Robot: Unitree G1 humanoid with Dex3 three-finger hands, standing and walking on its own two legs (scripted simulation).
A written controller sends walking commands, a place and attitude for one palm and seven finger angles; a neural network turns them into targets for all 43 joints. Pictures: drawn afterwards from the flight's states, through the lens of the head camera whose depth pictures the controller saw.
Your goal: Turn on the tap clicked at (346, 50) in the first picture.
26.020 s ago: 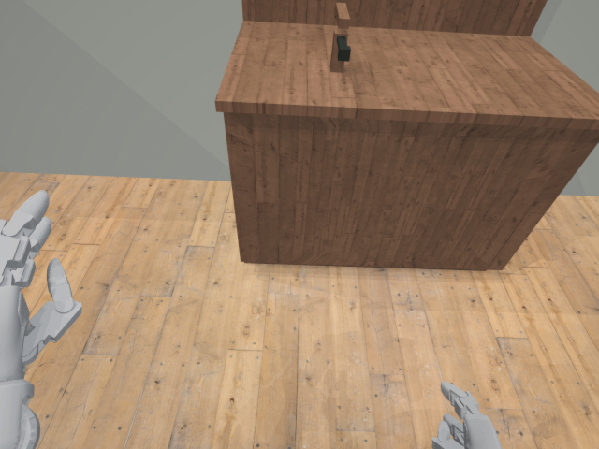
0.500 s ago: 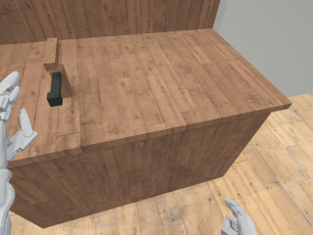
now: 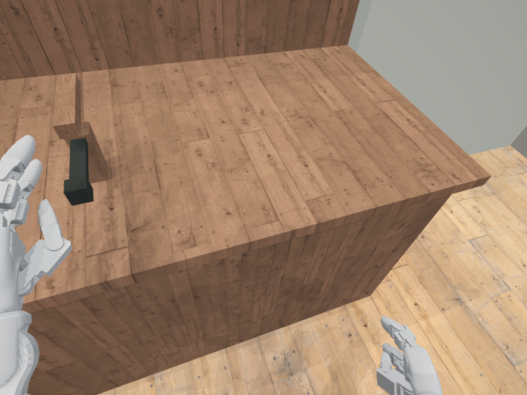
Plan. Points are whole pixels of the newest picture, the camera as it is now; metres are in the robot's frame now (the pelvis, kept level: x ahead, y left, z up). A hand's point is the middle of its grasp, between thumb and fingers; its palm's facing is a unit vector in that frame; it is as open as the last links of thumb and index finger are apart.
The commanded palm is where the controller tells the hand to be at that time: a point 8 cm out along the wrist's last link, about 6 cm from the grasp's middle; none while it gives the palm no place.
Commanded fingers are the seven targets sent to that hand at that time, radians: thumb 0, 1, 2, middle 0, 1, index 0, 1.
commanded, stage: come to a stop and stand still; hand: left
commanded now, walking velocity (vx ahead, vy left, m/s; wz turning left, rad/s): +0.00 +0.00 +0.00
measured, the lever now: (79, 190) +0.33 +0.30 +0.12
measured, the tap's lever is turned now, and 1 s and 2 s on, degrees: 0 0 0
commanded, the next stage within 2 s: look again from close up in 0.02 s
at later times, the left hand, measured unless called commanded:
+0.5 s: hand (45, 261) +0.20 +0.26 +0.16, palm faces +0.42 -0.85 -0.31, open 7.4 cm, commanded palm +0.15 +0.29 +0.17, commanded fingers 0.00 0.90 0.90 -0.20 -0.30 -0.20 -0.30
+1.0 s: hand (71, 299) +0.17 +0.22 +0.16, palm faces +0.44 -0.82 -0.35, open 7.4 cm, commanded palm +0.12 +0.24 +0.17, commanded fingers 0.00 0.90 0.90 -0.20 -0.30 -0.20 -0.30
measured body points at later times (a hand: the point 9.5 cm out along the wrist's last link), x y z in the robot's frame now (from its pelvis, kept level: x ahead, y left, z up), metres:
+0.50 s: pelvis -0.01 +0.01 +0.00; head +0.00 +0.04 +0.45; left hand +0.18 +0.31 +0.18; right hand +0.17 -0.21 -0.07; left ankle -0.01 +0.08 -0.74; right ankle +0.03 -0.12 -0.74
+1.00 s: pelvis -0.04 -0.04 +0.00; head -0.01 -0.02 +0.45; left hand +0.14 +0.26 +0.18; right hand +0.14 -0.26 -0.08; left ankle -0.01 +0.08 -0.74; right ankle +0.03 -0.13 -0.74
